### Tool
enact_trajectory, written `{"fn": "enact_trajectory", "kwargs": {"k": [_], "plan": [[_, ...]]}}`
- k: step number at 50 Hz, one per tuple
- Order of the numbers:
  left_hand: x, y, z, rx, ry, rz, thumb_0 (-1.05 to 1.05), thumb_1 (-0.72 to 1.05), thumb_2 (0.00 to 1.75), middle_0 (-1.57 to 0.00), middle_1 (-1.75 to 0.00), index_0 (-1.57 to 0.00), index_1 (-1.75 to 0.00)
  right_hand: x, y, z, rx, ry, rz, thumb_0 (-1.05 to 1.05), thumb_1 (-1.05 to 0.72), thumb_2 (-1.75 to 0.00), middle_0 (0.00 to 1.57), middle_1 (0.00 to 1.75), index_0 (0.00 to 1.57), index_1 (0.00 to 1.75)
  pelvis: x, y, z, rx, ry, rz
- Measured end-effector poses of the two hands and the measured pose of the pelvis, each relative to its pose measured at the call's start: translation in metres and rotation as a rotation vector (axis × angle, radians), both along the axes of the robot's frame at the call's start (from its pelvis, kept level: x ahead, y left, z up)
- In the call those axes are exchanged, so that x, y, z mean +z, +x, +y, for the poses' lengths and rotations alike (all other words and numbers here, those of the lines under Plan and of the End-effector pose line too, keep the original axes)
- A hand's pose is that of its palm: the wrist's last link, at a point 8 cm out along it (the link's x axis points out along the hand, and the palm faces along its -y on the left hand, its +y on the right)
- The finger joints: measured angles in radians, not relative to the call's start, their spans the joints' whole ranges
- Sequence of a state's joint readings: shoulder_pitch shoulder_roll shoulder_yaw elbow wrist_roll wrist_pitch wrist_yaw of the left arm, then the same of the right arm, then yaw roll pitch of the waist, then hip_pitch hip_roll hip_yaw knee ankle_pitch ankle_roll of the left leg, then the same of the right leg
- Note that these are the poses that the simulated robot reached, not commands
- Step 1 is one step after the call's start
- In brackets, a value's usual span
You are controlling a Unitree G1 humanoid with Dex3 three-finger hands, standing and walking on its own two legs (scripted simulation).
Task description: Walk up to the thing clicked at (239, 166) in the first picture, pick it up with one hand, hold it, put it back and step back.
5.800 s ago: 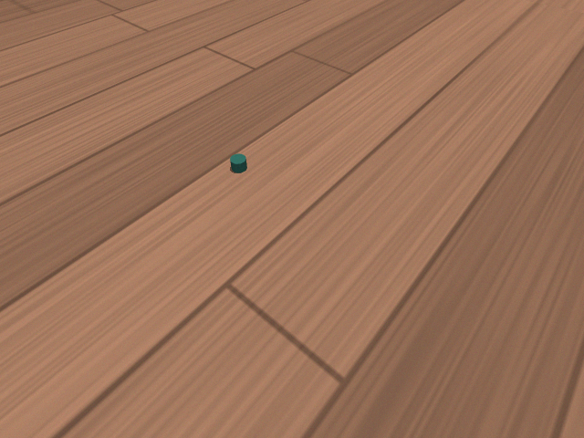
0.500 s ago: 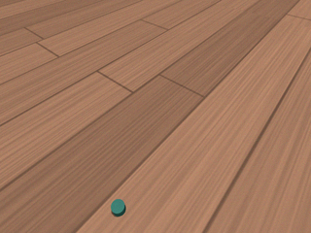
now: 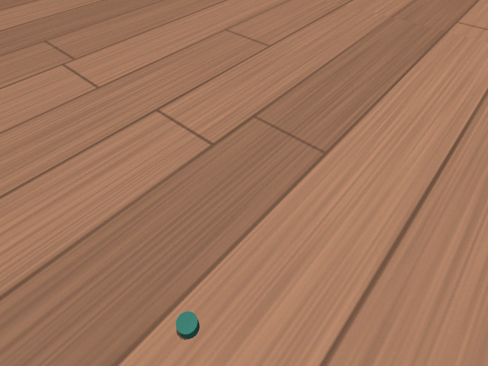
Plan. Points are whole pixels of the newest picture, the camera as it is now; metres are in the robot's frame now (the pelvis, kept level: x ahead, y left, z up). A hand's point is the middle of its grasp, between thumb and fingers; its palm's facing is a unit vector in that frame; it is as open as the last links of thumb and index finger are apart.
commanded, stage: stand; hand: left
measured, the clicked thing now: (187, 325) +0.41 +0.23 -0.75
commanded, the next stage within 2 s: none
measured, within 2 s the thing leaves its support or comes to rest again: neither
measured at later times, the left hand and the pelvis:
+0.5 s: hand out of the picture +0.08 +0.25 -0.16, palm faces -0.02 -0.94 -0.35, open 7.4 cm; pelvis +0.00 +0.00 +0.00, yaw +0 degrees
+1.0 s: hand out of the picture +0.08 +0.25 -0.16, palm faces -0.02 -0.94 -0.35, open 7.4 cm; pelvis +0.01 +0.00 +0.00, yaw +0 degrees
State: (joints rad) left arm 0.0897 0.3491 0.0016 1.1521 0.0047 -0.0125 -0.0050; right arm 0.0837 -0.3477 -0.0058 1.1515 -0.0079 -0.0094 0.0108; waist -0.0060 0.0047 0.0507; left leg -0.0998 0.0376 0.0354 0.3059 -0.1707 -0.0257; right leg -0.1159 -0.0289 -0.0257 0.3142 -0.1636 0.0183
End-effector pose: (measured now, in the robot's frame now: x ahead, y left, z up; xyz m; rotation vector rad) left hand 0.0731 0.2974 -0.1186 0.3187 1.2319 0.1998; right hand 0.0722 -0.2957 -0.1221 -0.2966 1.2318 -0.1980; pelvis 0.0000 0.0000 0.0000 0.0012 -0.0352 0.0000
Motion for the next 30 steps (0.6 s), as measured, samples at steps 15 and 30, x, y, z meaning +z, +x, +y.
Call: {"fn": "enact_trajectory", "kwargs": {"k": [15, 30], "plan": [[0.0004, -0.0006, -0.0002, 0.001, 0.002, 0.002, 0.0, 0.91, 0.9, -0.21, -0.29, -0.2, -0.3, -0.0008, 0.0002, -0.0005, 0.003, 0.001, 0.009, 0.01, -0.91, -0.9, 0.2, 0.3, 0.2, 0.3, 0.0, 0.0027, -0.0007, 0.003, 0.001, 0.0], [0.001, 0.0027, -0.001, 0.0, 0.002, -0.004, 0.0, 0.91, 0.9, -0.21, -0.29, -0.2, -0.3, -0.0006, 0.0018, -0.0016, 0.006, -0.003, 0.007, 0.01, -0.91, -0.9, 0.2, 0.3, 0.2, 0.3, 0.0001, 0.0052, -0.0011, 0.004, 0.0, -0.003]]}}
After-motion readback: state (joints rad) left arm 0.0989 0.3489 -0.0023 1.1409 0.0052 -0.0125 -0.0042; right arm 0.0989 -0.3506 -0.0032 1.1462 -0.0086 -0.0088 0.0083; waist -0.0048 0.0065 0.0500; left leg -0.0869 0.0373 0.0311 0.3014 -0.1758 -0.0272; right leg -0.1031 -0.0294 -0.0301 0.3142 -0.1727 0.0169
